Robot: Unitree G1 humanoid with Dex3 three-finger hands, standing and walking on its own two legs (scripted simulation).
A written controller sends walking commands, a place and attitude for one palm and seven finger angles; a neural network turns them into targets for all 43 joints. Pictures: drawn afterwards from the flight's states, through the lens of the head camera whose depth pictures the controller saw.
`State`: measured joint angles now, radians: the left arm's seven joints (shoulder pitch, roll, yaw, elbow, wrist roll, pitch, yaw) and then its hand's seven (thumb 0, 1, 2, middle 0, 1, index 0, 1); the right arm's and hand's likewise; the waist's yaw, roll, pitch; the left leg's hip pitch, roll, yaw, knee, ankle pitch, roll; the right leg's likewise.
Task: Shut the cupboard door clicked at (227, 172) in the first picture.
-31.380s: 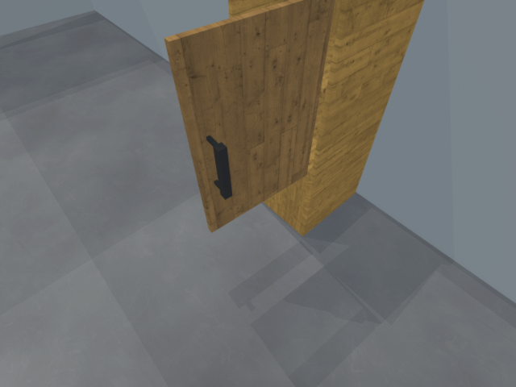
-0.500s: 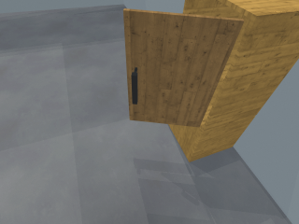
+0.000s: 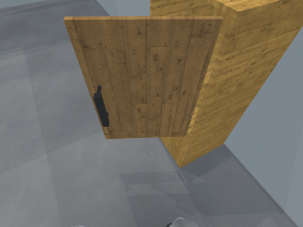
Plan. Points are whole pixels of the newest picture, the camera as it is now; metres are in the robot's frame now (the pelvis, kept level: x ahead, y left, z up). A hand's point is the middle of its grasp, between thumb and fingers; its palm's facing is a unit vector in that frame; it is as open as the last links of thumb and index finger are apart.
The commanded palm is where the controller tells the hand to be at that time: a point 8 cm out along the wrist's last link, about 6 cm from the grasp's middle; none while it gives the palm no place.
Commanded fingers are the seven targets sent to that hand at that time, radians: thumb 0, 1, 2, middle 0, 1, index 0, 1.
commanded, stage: come to a stop and stand still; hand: left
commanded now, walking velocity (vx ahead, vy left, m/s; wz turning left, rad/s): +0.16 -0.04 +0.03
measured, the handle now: (102, 107) +0.52 +0.18 -0.06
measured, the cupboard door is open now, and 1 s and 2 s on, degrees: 64 64 64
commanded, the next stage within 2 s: look again from close up in 1.46 s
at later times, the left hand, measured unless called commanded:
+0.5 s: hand out of the picture +0.10 +0.18 -0.16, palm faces +0.10 -0.97 -0.23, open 7.4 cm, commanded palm none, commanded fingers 0.00 0.90 0.90 -0.20 -0.30 -0.20 -0.30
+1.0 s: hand out of the picture +0.06 +0.23 -0.17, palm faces +0.03 -0.97 -0.23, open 7.4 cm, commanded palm none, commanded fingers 0.00 0.90 0.90 -0.20 -0.30 -0.20 -0.30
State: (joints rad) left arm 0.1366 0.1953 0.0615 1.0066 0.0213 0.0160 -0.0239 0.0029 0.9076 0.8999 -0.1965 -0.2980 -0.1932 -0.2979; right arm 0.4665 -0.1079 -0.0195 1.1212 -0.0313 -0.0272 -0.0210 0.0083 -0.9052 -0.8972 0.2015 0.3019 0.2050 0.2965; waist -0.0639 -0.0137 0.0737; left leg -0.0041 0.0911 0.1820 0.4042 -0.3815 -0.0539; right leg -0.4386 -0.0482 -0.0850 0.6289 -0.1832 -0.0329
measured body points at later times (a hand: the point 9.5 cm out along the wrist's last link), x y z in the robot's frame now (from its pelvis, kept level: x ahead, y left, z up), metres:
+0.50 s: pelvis +0.07 -0.01 +0.01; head +0.11 -0.01 +0.46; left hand +0.10 +0.23 -0.14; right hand +0.21 -0.25 -0.13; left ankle +0.07 +0.11 -0.69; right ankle +0.09 -0.11 -0.73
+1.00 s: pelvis +0.03 +0.04 +0.01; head +0.05 +0.04 +0.46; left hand +0.06 +0.28 -0.15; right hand +0.07 -0.20 -0.15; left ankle +0.06 +0.12 -0.73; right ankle -0.02 -0.10 -0.73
